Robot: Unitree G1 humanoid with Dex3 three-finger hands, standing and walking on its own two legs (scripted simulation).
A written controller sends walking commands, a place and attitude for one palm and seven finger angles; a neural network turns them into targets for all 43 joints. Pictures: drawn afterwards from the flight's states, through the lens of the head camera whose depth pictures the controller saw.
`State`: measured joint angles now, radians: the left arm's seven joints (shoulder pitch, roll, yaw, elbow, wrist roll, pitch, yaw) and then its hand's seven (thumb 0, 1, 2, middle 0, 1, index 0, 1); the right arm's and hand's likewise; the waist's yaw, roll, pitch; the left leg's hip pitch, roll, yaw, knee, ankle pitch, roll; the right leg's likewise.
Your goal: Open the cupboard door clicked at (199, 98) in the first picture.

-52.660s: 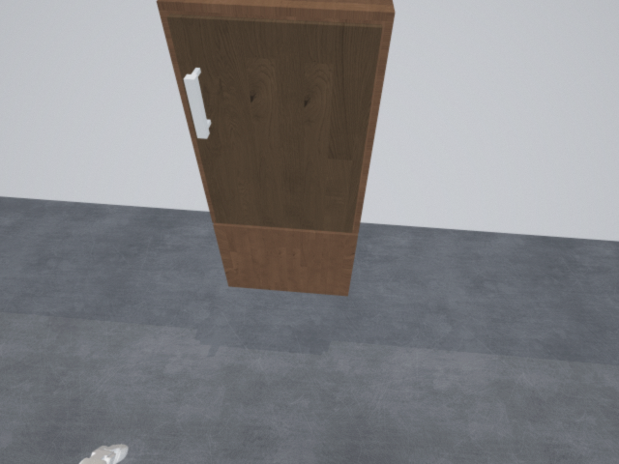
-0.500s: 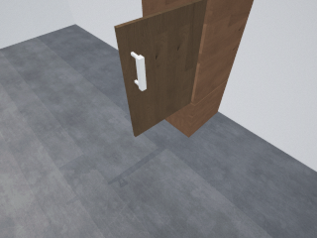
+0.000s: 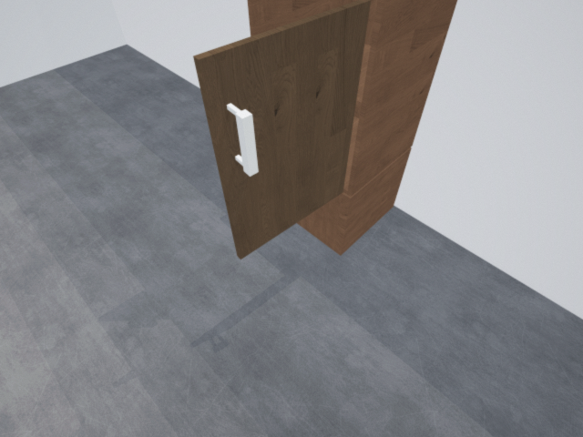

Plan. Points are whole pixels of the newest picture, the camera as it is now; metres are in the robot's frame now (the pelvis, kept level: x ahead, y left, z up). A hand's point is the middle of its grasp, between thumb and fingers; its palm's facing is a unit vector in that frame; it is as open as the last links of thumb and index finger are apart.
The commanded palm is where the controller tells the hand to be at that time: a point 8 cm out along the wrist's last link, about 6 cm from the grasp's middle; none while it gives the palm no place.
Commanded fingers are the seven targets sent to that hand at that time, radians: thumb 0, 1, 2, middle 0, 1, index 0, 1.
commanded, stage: look to check the result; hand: left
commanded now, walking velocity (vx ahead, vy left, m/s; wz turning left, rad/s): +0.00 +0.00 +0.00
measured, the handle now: (241, 140) +0.65 +0.13 +0.04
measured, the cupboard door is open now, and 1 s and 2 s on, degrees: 85 85 85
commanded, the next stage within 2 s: stand and wait in 0.46 s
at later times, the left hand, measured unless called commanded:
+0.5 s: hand out of the picture +0.09 +0.22 -0.16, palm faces -0.02 -0.95 -0.32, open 7.3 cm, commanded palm none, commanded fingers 0.00 0.90 0.90 -0.20 -0.30 -0.20 -0.30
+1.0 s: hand out of the picture +0.10 +0.20 -0.16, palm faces -0.03 -0.95 -0.31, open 7.3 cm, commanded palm none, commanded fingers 0.00 0.90 0.90 -0.20 -0.30 -0.20 -0.30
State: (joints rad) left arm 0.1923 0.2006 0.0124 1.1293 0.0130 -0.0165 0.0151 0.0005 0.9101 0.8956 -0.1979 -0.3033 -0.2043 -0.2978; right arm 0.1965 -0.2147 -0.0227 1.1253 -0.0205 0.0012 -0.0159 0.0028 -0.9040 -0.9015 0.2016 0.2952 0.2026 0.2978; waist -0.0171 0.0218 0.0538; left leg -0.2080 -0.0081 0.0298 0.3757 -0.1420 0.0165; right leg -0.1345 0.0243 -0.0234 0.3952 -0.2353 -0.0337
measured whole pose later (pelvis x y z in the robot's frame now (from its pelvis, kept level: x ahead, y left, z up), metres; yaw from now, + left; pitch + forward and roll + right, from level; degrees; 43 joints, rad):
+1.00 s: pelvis +0.04 -0.02 +0.00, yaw -1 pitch -1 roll +1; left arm 0.15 0.27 0.01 1.13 0.01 -0.02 0.02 0.00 0.91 0.90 -0.20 -0.30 -0.21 -0.30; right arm 0.14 -0.28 -0.01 1.14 -0.02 0.01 -0.02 0.00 -0.90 -0.90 0.20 0.30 0.20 0.30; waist -0.02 0.01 0.06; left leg -0.11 0.02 0.03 0.32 -0.18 -0.02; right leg -0.03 0.06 -0.01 0.29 -0.24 -0.07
